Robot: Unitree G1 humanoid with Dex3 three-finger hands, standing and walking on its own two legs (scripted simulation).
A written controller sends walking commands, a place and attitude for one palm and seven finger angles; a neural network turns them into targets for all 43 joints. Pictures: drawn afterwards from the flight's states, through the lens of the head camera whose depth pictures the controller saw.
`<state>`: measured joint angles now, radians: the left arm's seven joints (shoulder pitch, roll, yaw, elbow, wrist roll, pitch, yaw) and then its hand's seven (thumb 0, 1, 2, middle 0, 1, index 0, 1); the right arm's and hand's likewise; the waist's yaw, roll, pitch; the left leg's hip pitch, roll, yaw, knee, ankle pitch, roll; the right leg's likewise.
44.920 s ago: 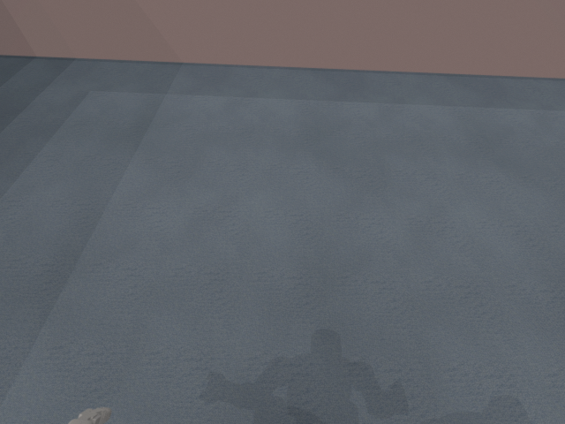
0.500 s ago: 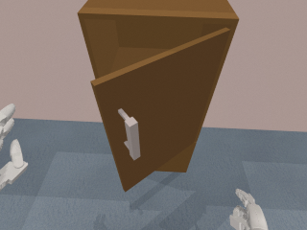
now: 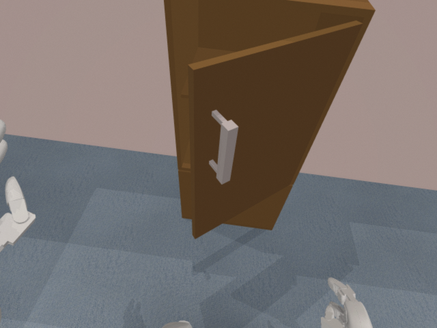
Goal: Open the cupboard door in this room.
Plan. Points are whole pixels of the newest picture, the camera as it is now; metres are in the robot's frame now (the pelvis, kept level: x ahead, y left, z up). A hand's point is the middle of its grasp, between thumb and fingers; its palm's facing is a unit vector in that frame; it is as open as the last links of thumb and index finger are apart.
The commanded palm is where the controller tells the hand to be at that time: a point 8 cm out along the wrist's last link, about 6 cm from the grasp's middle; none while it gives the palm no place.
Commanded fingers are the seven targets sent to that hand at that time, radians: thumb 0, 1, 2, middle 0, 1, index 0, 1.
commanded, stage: step back with the hand held close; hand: left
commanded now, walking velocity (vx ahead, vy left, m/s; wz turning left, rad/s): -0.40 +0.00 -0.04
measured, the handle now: (220, 148) +0.43 +0.04 +0.09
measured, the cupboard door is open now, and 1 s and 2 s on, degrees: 40 40 40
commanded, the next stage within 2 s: stop stepping back and stand still in 0.12 s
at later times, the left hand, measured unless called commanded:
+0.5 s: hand out of the picture +0.11 +0.25 +0.18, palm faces +0.36 -0.83 -0.42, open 7.4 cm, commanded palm +0.07 +0.29 +0.19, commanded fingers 0.00 0.90 0.90 -0.20 -0.30 -0.20 -0.30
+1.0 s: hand out of the picture +0.08 +0.27 +0.18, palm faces +0.43 -0.83 -0.36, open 7.4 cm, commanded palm +0.02 +0.31 +0.19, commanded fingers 0.00 0.90 0.90 -0.20 -0.30 -0.20 -0.30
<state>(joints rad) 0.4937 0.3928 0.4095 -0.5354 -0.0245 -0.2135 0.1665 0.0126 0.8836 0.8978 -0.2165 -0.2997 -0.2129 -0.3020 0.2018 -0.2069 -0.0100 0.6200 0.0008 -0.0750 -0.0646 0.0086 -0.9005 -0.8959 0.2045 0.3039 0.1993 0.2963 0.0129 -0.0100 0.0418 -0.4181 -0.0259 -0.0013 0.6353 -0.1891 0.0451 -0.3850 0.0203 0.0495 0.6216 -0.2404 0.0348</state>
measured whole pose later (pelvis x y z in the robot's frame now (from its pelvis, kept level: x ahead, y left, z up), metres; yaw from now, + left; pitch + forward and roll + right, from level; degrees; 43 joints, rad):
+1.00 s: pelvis -0.14 +0.02 +0.01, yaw -4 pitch -2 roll -1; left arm 0.46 0.35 0.39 -0.41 -0.03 -0.20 0.17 0.01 0.89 0.90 -0.21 -0.30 -0.21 -0.30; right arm 0.27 -0.23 -0.02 0.69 0.00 -0.12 -0.08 0.01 -0.90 -0.90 0.20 0.30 0.20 0.30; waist 0.01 -0.01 -0.01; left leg -0.29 0.02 0.03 0.57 -0.25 0.02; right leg -0.17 0.00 -0.04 0.56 -0.35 0.00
